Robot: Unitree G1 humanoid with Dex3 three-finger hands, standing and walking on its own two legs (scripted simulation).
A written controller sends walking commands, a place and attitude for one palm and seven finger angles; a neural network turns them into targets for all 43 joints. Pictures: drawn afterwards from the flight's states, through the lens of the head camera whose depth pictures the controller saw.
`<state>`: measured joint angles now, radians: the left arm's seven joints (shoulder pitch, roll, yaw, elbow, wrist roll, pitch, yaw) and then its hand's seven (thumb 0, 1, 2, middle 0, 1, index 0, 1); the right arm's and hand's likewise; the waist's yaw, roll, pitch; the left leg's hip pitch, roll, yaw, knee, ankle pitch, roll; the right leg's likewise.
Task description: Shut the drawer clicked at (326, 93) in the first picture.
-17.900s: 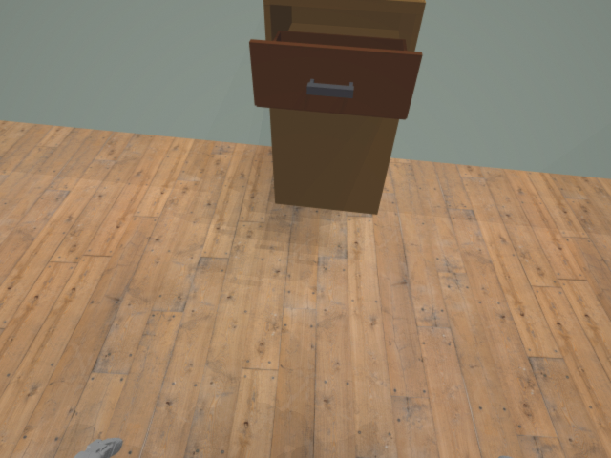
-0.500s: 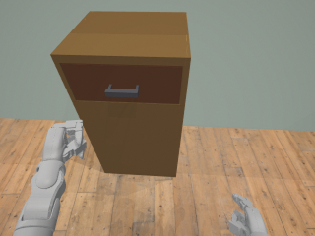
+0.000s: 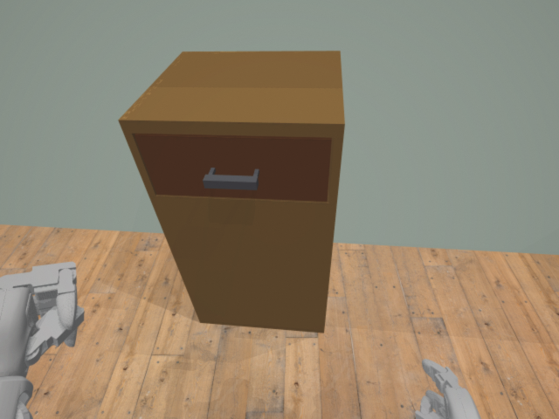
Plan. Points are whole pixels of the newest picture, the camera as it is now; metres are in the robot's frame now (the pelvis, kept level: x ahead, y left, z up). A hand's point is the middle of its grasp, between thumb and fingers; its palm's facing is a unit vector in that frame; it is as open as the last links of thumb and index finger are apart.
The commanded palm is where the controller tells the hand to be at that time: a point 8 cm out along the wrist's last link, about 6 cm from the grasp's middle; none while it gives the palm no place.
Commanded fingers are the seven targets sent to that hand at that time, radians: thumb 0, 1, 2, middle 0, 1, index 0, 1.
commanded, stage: draw the hand back to the body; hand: left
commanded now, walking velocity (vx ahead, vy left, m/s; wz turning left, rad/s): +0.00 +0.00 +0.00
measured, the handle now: (232, 177) +0.63 +0.19 +0.00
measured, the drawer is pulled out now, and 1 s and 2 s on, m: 0.00 0.00 0.00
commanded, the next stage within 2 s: step back with the hand held close in 0.14 s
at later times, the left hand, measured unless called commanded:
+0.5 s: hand (91, 295) +0.20 +0.24 +0.15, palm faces +0.30 -0.82 -0.48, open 3.2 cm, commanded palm +0.14 +0.29 +0.17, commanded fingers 0.00 0.90 0.90 -1.40 -1.60 -1.40 -1.60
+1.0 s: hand (16, 377) +0.11 +0.27 +0.15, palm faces +0.34 -0.79 -0.50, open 3.2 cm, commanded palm +0.05 +0.31 +0.17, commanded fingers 0.00 0.90 0.90 -1.40 -1.60 -1.40 -1.60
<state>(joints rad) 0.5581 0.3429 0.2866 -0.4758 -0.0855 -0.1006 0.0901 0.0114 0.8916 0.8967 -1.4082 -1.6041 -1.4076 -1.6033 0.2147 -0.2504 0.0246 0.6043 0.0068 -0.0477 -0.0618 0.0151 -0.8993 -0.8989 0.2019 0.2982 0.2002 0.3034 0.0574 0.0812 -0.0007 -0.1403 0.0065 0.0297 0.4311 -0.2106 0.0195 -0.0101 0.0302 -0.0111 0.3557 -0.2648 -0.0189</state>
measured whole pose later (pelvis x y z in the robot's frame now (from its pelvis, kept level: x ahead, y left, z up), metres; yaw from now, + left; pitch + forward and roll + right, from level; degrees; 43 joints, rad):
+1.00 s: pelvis -0.08 +0.03 -0.01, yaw +1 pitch +0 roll -2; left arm 0.63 0.39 0.38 -0.55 -0.03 -0.23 0.12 0.01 0.89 0.90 -1.41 -1.60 -1.41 -1.60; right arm 0.19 -0.23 -0.01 0.52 0.01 -0.01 -0.07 0.01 -0.90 -0.90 0.20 0.30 0.20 0.30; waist 0.00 0.05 0.04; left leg -0.40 -0.01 0.03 0.53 -0.14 0.07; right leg -0.29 0.02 0.00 0.50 -0.21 0.02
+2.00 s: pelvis -0.30 +0.05 -0.01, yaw -3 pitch +0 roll -1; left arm 0.74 0.47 0.40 -0.68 -0.03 -0.19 0.13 0.01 0.89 0.90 -1.41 -1.60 -1.41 -1.60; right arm 0.30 -0.19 -0.01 0.56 -0.02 -0.09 -0.03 0.01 -0.90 -0.90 0.20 0.30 0.20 0.30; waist -0.06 -0.03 -0.02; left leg -0.43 -0.02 0.08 0.48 -0.29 0.01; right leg -0.21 0.05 -0.07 0.58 -0.55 -0.06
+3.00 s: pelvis -0.29 +0.05 -0.01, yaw +0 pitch +0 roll +0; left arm 0.64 0.40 0.39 -0.57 -0.03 -0.24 0.15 0.01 0.89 0.90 -1.41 -1.60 -1.41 -1.60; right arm 0.14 -0.21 -0.02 0.56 0.02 -0.09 -0.06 0.01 -0.90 -0.90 0.20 0.30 0.20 0.30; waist -0.01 0.01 0.06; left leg -0.25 0.04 0.07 0.52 -0.27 -0.01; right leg -0.23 0.03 -0.08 0.50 -0.27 -0.05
